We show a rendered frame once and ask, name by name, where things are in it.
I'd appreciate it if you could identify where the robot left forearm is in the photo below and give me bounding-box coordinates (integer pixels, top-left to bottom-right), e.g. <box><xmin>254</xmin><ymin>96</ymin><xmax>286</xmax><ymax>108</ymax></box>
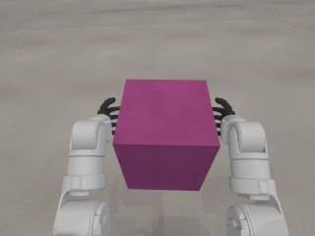
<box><xmin>53</xmin><ymin>114</ymin><xmax>112</xmax><ymax>236</ymax></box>

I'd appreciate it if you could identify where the robot right upper arm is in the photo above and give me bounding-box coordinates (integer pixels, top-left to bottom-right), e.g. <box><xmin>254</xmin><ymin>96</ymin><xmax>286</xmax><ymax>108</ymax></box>
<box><xmin>225</xmin><ymin>203</ymin><xmax>288</xmax><ymax>236</ymax></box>

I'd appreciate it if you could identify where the robot right forearm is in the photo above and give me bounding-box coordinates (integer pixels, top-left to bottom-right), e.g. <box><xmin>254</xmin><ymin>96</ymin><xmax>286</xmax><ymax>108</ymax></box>
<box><xmin>220</xmin><ymin>115</ymin><xmax>289</xmax><ymax>236</ymax></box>

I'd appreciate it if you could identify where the robot left upper arm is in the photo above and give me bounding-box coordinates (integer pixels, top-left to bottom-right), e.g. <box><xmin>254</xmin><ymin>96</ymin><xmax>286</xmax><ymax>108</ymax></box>
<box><xmin>54</xmin><ymin>199</ymin><xmax>110</xmax><ymax>236</ymax></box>

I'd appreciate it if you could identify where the right robot hand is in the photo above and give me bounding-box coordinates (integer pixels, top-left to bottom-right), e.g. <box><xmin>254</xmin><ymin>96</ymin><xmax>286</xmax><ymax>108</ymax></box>
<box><xmin>212</xmin><ymin>97</ymin><xmax>235</xmax><ymax>136</ymax></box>

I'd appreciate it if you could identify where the carton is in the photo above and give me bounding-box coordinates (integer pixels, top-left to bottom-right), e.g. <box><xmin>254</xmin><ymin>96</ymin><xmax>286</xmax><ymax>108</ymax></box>
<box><xmin>112</xmin><ymin>79</ymin><xmax>221</xmax><ymax>191</ymax></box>

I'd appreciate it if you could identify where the left robot hand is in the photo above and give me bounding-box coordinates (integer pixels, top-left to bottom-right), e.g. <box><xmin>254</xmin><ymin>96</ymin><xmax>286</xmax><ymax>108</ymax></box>
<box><xmin>97</xmin><ymin>97</ymin><xmax>120</xmax><ymax>135</ymax></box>

